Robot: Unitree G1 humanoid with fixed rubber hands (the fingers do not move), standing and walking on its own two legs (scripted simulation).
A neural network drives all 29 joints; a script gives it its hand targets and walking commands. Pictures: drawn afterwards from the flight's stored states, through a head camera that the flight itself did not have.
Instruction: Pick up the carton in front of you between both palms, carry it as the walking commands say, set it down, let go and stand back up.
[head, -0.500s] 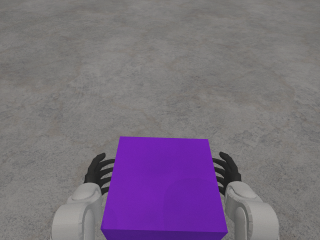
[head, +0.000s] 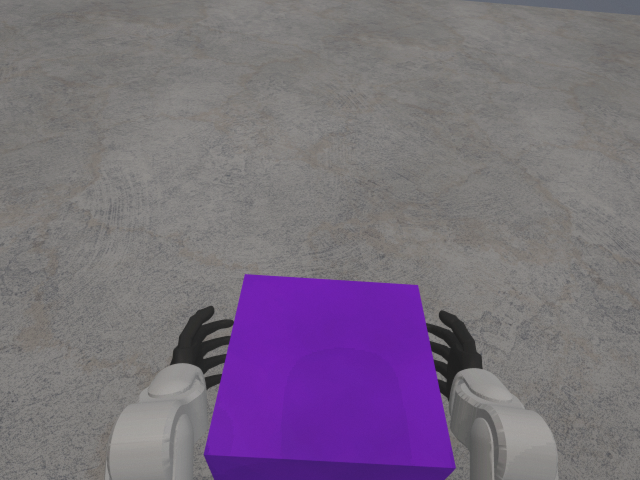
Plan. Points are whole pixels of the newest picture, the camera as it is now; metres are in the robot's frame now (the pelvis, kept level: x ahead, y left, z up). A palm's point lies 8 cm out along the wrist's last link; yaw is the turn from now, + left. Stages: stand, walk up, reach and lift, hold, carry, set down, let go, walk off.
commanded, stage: carry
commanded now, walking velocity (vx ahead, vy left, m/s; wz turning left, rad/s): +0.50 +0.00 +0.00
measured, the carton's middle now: (322, 406) +0.24 -0.01 -0.01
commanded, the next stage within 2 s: none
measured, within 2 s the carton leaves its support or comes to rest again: neither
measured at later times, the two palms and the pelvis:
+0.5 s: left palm (245, 188) +0.55 +0.12 +0.07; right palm (422, 187) +0.58 -0.18 +0.07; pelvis +0.32 -0.05 -0.01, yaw +4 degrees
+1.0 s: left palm (232, 106) +0.83 +0.17 +0.06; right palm (371, 106) +0.84 -0.12 +0.07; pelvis +0.58 +0.02 -0.01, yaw +1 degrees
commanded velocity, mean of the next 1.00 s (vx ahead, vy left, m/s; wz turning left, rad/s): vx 0.28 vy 0.00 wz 0.00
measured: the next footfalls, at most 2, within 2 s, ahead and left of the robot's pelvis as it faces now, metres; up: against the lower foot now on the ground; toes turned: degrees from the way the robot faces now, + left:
right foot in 0.32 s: +0.42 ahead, -0.12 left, +0.00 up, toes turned -10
left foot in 0.82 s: +0.70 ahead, +0.09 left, +0.00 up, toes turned -10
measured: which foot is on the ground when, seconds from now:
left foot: down 0.00-0.36, up 0.38-0.80, down 0.82-1.00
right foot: up 0.00-0.30, down 0.32-0.86, up 0.88-1.00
